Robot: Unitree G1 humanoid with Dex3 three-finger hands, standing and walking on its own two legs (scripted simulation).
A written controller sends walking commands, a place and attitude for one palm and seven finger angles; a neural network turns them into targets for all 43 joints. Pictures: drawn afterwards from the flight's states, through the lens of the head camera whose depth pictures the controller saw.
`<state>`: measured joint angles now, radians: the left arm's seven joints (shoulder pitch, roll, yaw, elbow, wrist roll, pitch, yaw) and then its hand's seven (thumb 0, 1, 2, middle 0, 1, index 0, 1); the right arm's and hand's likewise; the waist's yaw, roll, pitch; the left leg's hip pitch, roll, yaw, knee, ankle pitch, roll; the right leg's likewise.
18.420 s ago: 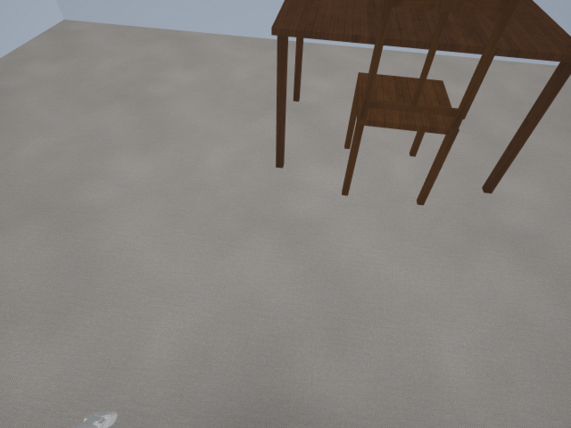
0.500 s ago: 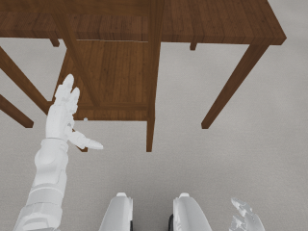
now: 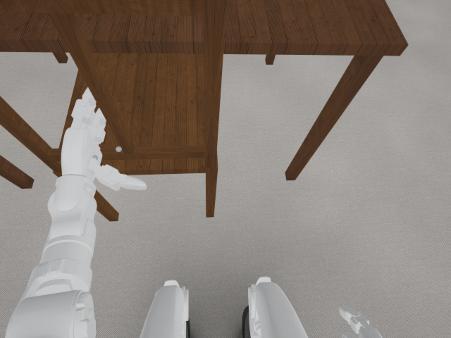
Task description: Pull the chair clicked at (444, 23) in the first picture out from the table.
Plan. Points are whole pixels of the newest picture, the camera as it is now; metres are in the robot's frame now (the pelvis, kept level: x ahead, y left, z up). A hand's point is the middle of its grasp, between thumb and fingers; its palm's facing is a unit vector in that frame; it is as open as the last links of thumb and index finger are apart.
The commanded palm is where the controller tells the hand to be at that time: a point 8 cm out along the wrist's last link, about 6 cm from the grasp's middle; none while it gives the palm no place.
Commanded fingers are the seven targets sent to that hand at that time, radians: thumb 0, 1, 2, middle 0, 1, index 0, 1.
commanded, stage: push the fingers through the gap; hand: left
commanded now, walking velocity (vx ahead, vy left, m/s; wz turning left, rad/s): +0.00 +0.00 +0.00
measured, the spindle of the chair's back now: (105, 101) +0.51 +0.21 +0.05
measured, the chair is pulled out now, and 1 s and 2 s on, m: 0.00 0.00 0.01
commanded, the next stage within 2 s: hook a spindle and tug to test in 0.84 s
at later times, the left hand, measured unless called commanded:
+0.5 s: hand (119, 125) +0.48 +0.18 +0.03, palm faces +0.03 -1.00 -0.02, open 16.9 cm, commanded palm +0.45 +0.23 +0.03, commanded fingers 0.00 -0.50 0.30 -0.06 -0.08 -0.06 -0.08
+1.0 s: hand (119, 128) +0.48 +0.18 +0.03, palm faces +0.01 -1.00 -0.01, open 16.9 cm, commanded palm +0.45 +0.23 +0.03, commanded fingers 0.00 -0.50 0.30 -0.13 -0.30 -0.13 -0.30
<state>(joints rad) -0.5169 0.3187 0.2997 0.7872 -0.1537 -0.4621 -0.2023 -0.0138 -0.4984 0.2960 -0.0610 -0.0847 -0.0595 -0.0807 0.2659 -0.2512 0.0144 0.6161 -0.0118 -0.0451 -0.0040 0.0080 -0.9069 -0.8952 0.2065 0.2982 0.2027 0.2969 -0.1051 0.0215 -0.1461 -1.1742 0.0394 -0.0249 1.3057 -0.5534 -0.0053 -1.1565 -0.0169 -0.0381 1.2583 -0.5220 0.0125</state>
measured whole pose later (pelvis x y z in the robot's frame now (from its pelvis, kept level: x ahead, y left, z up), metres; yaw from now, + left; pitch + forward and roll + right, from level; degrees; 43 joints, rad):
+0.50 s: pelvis +0.00 +0.00 -0.01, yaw -1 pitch +26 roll -3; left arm -0.72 0.40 0.38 0.98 -0.11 -0.49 -0.20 -0.01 -0.50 0.30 -0.06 -0.08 -0.06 -0.08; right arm 0.30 -0.25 0.02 0.63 -0.03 0.00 0.01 0.01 -0.91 -0.90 0.21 0.30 0.20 0.30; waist -0.15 0.03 -0.14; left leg -1.24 0.05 -0.02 1.33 -0.56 0.00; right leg -1.21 -0.01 -0.04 1.27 -0.52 0.02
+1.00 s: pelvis +0.00 +0.01 +0.00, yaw -1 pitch +26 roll -3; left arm -0.69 0.37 0.35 0.96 -0.12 -0.48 -0.20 -0.01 -0.50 0.30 -0.06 -0.09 -0.06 -0.09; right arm 0.28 -0.25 0.02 0.62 -0.03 0.03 0.02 0.01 -0.91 -0.90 0.21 0.30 0.20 0.30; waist -0.14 0.03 -0.14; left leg -1.21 0.04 -0.03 1.31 -0.56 0.01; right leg -1.18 -0.01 -0.04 1.24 -0.51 0.02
